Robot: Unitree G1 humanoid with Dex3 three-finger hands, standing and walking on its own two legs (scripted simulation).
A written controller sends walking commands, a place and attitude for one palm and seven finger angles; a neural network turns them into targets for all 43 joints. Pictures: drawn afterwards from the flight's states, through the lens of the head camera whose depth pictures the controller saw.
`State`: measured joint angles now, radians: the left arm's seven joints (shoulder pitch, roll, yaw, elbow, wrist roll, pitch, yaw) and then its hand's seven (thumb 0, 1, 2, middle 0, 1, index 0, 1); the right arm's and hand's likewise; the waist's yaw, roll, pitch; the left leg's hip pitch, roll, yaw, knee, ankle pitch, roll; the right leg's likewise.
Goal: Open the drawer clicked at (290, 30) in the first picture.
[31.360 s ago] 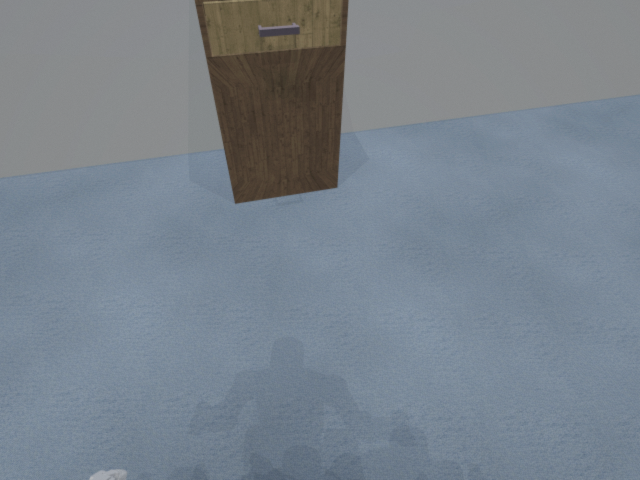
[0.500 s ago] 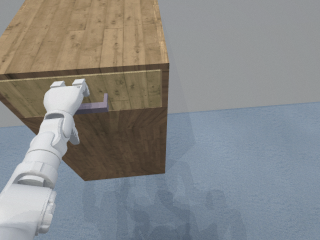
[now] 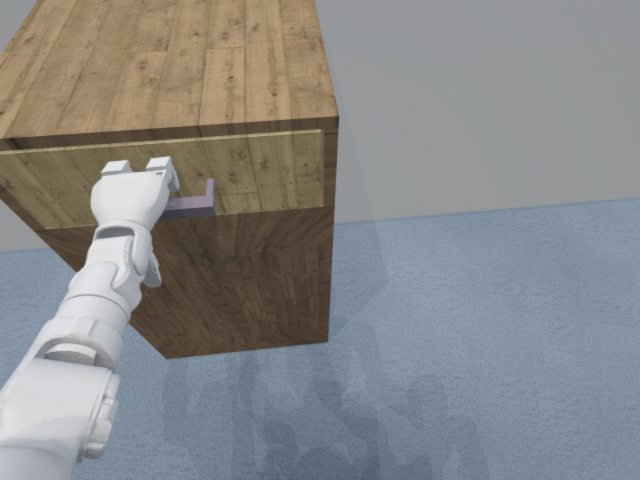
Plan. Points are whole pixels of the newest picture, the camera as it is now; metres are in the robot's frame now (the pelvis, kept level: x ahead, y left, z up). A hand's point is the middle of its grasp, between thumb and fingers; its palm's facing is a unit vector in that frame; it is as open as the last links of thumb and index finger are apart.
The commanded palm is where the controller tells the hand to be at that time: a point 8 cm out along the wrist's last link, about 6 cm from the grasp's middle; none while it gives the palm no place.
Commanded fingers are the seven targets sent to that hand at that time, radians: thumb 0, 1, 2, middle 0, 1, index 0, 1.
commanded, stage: lower the fingers behind the handle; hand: left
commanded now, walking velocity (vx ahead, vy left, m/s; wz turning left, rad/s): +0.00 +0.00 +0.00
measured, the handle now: (169, 198) +0.50 +0.22 +0.03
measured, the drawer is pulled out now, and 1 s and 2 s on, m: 0.00 0.00 0.00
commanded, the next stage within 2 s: lift the fingers back up to retry in 0.68 s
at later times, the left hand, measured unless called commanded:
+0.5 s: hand (148, 225) +0.45 +0.24 +0.03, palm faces -0.03 +0.02 -1.00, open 13.8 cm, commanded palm +0.43 +0.23 +0.06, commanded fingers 0.00 -0.50 0.30 -0.30 -1.20 -0.30 -1.20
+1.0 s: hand (148, 223) +0.45 +0.24 +0.04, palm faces -0.04 +0.00 -1.00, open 13.8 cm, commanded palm +0.43 +0.23 +0.09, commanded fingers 0.00 -0.50 0.30 -0.30 -1.20 -0.30 -1.20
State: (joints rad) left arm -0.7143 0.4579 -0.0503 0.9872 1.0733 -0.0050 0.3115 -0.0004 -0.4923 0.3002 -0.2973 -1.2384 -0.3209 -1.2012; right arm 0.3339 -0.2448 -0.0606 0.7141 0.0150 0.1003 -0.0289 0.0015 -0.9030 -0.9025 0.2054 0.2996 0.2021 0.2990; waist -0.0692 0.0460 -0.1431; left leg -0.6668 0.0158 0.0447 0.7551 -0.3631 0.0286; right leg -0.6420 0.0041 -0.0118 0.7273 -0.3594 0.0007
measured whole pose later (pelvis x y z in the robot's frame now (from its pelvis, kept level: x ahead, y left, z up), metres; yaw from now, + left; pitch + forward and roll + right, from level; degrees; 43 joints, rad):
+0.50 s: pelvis -0.02 +0.00 -0.01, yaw +0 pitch +18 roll -1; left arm -0.79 0.49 -0.08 1.04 1.07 0.01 0.31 0.00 -0.49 0.30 -0.24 -1.31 -0.32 -1.20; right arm 0.36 -0.26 -0.05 0.69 0.02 0.09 -0.04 0.00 -0.90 -0.90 0.20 0.30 0.20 0.30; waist -0.08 0.04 -0.15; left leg -0.77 0.02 0.03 0.83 -0.37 0.02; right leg -0.75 0.01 -0.02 0.80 -0.36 -0.01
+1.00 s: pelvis -0.02 +0.00 -0.01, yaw +0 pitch +17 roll -1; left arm -0.78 0.49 -0.07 1.00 1.05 0.01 0.28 0.00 -0.49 0.30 -0.26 -1.28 -0.32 -1.20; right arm 0.36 -0.25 -0.05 0.70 0.02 0.08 -0.05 0.00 -0.90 -0.90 0.21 0.30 0.20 0.30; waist -0.08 0.05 -0.14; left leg -0.75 0.02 0.04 0.81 -0.36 0.03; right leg -0.72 0.01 -0.02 0.78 -0.36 0.00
